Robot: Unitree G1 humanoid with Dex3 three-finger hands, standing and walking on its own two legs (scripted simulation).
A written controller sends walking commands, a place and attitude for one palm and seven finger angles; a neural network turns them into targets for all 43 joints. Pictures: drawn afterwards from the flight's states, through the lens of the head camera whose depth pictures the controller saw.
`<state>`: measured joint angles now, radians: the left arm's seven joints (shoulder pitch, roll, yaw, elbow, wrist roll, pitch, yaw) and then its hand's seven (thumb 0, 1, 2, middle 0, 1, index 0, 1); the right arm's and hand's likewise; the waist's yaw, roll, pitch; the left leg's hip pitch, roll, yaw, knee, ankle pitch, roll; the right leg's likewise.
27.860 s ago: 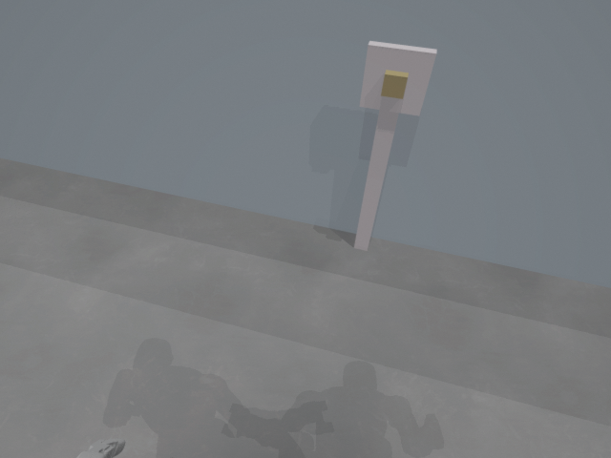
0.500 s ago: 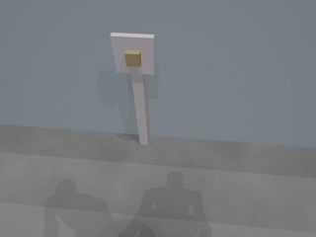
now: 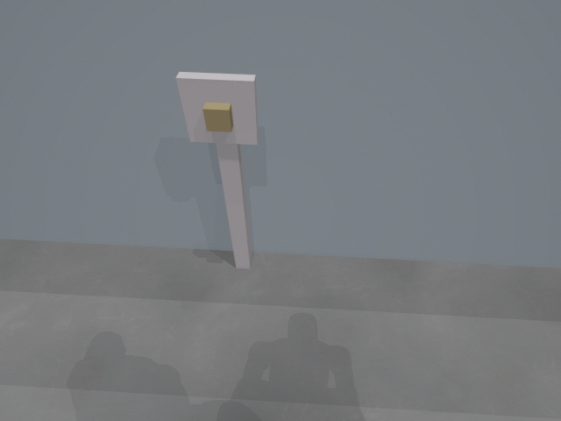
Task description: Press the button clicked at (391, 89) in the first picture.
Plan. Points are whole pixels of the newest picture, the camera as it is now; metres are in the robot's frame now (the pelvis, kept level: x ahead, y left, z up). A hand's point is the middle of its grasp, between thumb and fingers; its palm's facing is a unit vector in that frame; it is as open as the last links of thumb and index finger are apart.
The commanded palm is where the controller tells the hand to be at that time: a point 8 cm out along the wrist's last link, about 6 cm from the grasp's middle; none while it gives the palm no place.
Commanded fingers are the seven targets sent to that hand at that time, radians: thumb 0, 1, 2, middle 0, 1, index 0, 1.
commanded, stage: let the arm hang, fingers relaxed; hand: left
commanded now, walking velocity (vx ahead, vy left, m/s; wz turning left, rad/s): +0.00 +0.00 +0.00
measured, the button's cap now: (218, 116) +0.77 +0.19 +0.00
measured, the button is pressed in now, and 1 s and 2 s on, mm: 0 0 0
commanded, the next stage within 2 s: stand and wait in 0.02 s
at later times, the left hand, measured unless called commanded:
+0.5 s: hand out of the picture -0.01 +0.15 -0.18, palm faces +0.06 -0.98 -0.18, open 7.4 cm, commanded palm none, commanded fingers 0.00 0.90 0.90 -0.20 -0.30 -0.20 -0.30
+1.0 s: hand out of the picture +0.01 +0.16 -0.17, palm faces +0.04 -0.98 -0.20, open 7.4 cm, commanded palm none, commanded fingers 0.00 0.90 0.90 -0.20 -0.30 -0.20 -0.30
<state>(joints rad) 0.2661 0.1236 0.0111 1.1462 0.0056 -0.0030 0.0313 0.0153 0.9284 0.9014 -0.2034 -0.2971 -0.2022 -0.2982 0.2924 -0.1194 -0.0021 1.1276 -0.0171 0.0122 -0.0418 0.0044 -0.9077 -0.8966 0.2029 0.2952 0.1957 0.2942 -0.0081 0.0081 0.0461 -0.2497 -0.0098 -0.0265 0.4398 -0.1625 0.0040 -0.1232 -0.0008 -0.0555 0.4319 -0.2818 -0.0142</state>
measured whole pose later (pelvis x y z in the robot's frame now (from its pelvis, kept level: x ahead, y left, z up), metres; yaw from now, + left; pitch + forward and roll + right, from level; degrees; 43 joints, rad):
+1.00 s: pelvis +0.02 -0.02 +0.00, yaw +0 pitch -2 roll +0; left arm 0.26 0.15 0.02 1.15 0.00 -0.01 0.03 0.01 0.91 0.90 -0.20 -0.29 -0.20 -0.30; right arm 0.25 -0.15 0.00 1.14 -0.01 0.01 -0.05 0.00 -0.91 -0.90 0.20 0.30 0.20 0.29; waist 0.00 0.01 0.08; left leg -0.20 0.01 -0.03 0.41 -0.18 -0.02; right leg -0.07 0.02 -0.05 0.38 -0.29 -0.03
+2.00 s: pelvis +0.02 -0.02 +0.00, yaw +0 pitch -2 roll +0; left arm 0.24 0.17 0.02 1.15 0.00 -0.01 0.03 0.01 0.91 0.90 -0.20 -0.29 -0.20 -0.30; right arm 0.22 -0.18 0.00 1.14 -0.01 0.01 -0.05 0.00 -0.90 -0.90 0.20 0.30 0.20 0.29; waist 0.00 0.02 0.08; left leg -0.18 0.02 -0.03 0.39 -0.17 -0.03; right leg -0.05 0.03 -0.06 0.36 -0.28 -0.04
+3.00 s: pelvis +0.02 -0.02 +0.00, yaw -1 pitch -2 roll +0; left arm 0.22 0.19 0.02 1.15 0.00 -0.01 0.02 0.01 0.91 0.90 -0.20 -0.29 -0.20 -0.30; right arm 0.21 -0.20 0.00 1.14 -0.01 0.01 -0.04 0.00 -0.90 -0.90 0.20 0.30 0.20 0.29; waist 0.00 0.02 0.08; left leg -0.17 0.02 -0.03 0.37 -0.16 -0.03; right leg -0.04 0.03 -0.05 0.34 -0.27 -0.05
